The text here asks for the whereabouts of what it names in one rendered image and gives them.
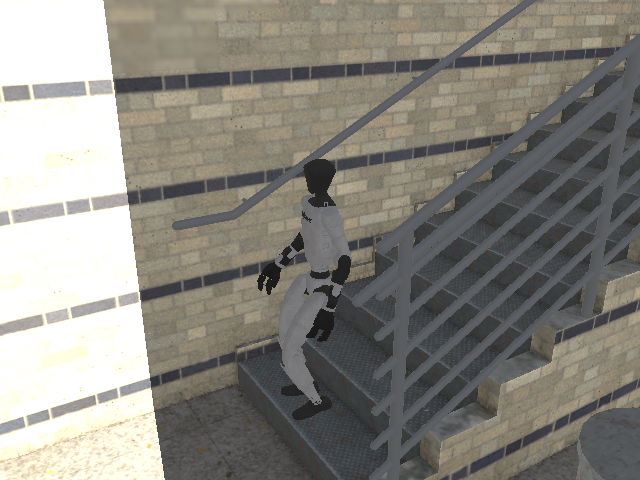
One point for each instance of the stairs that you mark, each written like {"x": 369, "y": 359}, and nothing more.
{"x": 335, "y": 444}

